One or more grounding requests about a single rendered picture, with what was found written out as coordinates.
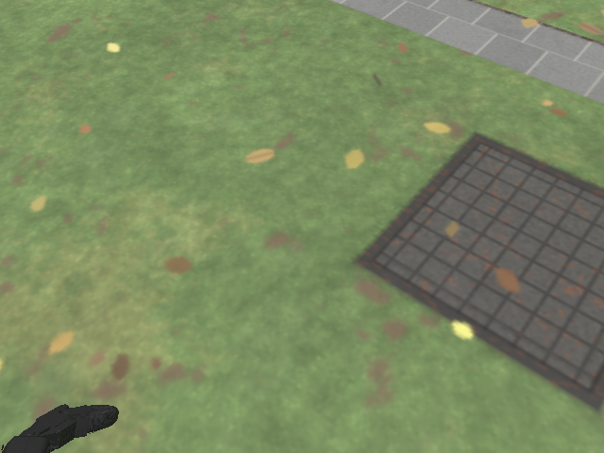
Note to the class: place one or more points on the left robot hand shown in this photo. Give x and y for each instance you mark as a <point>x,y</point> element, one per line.
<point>60,426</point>

